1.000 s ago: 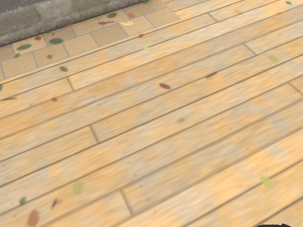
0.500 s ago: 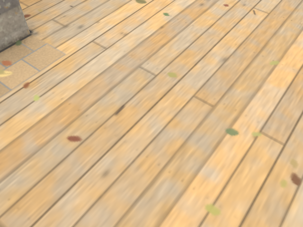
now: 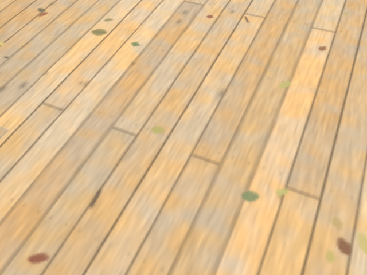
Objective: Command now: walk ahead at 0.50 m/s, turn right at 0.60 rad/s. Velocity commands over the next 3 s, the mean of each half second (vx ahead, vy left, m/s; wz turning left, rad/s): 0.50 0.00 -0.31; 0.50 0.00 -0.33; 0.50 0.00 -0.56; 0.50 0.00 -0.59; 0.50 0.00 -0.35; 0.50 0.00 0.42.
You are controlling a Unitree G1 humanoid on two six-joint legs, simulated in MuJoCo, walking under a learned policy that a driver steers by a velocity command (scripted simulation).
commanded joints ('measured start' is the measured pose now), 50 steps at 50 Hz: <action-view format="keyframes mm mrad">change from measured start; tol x32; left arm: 1 55 157 37 -43 0 -17 8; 33 -425 44 -47 -146 30 -2 -31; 38 28 180 16 -23 67 -22 -4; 50 -33 146 29 16 -2 -22 6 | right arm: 1 -108 -70 -12 -92 3 -14 3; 12 333 -268 -63 -20 -19 -70 -38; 50 30 -67 -9 -2 0 -19 -3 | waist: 1 15 -92 1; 13 -111 208 -363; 50 -44 -77 11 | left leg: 1 -57 -41 19 -96 91 0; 10 459 -169 75 -407 18 122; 12 976 226 -438 -427 -102 271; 13 964 309 -767 -593 -162 335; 18 520 107 -260 -692 12 250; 36 754 101 96 -450 720 180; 38 416 24 184 49 384 119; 39 89 -166 160 360 -379 86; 50 41 -22 29 22 -41 2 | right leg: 1 52 -260 227 -56 361 -106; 10 84 -244 187 266 818 -5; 13 -453 2 44 993 -306 64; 14 -515 -70 65 1036 -222 60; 36 -245 -100 -194 217 29 -1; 39 407 -536 603 52 -19 -249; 50 -75 -275 211 -124 234 -135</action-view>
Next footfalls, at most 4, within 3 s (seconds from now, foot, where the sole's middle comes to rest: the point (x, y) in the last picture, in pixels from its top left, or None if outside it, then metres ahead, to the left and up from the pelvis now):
0.22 left None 0.32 0.12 -0.78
0.74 right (241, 250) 0.56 -0.11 -0.78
1.28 left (225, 169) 0.91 -0.06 -0.78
1.82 right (302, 155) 0.98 -0.40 -0.78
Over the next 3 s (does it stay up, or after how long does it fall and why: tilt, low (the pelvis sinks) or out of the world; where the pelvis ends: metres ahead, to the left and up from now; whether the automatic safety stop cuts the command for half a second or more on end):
stays up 1.28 -0.78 -0.01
